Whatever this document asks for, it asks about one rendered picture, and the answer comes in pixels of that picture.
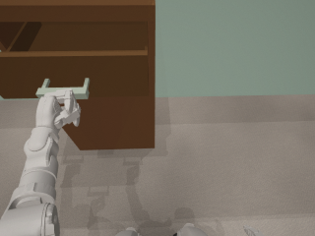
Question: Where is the cabinet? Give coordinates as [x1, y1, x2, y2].
[0, 0, 156, 150]

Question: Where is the right robot shin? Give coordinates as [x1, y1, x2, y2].
[182, 223, 194, 229]

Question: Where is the drawer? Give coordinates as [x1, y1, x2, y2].
[0, 21, 149, 99]

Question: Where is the handle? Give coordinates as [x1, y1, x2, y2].
[35, 78, 90, 99]

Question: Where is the robot right thigh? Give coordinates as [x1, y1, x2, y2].
[176, 226, 208, 236]

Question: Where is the left robot upper arm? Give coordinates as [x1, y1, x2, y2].
[0, 203, 60, 236]

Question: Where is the robot left hand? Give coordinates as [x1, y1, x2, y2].
[35, 88, 81, 134]

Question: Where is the robot right hand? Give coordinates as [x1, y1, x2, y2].
[243, 224, 264, 236]

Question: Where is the robot left forearm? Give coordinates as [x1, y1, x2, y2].
[0, 126, 60, 224]

